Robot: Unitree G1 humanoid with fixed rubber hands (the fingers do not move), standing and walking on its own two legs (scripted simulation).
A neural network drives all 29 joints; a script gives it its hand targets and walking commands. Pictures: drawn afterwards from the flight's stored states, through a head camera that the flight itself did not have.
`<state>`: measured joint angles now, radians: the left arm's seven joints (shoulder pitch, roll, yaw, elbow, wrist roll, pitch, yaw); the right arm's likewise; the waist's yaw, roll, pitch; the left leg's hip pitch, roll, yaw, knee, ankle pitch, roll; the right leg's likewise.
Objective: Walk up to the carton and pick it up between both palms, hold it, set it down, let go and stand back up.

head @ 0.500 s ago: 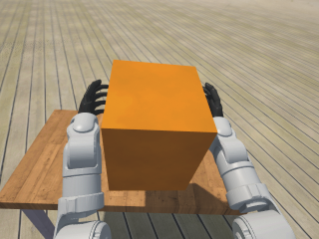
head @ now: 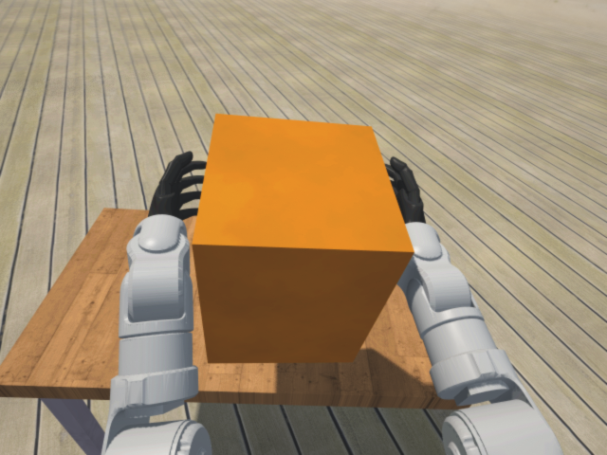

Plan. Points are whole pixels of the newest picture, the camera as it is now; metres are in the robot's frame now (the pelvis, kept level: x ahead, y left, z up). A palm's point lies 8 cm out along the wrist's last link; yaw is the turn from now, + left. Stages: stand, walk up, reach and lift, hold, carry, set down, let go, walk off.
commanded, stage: hold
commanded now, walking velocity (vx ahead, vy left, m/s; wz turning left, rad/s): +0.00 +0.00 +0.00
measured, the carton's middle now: (288, 246) +0.36 +0.01 +0.14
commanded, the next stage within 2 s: none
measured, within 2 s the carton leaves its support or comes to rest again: neither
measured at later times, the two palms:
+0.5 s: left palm (168, 217) +0.36 +0.16 +0.19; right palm (405, 220) +0.36 -0.14 +0.18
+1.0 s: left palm (168, 217) +0.36 +0.16 +0.19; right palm (405, 220) +0.36 -0.14 +0.18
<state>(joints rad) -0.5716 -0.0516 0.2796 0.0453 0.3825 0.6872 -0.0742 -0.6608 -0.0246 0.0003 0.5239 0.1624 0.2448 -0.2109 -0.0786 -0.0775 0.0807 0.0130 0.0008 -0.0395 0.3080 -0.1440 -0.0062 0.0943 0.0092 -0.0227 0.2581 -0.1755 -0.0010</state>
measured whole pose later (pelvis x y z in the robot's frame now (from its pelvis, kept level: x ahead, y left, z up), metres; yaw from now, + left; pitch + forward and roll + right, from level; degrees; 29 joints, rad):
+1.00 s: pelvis +0.00 +0.00 +0.00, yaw +0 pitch -10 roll +0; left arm -0.57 -0.05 0.28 0.04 0.38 0.69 -0.08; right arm -0.66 -0.02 0.00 0.53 0.16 0.24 -0.21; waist -0.08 -0.08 0.08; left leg 0.01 0.00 -0.04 0.31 -0.14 -0.01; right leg 0.09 0.01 -0.02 0.26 -0.18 0.00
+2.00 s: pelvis +0.00 +0.01 +0.00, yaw +0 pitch -10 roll -1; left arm -0.57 -0.06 0.28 0.02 0.39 0.70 -0.07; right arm -0.66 -0.03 0.00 0.50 0.16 0.24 -0.21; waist -0.09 -0.07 0.08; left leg 0.02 0.00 -0.03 0.31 -0.15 0.00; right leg 0.10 0.00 -0.02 0.25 -0.17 0.01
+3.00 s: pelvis +0.00 +0.00 +0.00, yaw +0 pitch -10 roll +0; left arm -0.57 -0.05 0.29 0.05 0.39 0.69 -0.08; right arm -0.67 -0.02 0.00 0.53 0.16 0.23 -0.21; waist -0.08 -0.08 0.08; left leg 0.02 0.00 -0.04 0.30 -0.14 -0.01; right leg 0.10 0.01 -0.03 0.26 -0.18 0.00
